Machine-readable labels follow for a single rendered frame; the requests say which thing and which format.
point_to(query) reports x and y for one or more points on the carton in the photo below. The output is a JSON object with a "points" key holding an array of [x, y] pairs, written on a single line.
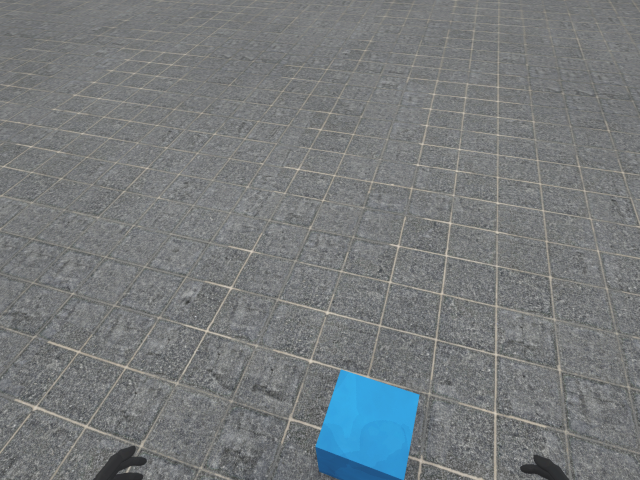
{"points": [[367, 430]]}

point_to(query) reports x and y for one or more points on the robot left hand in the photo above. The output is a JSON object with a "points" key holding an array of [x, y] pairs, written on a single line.
{"points": [[119, 461]]}

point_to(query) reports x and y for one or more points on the robot right hand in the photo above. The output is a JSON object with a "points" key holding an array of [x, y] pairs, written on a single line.
{"points": [[545, 468]]}

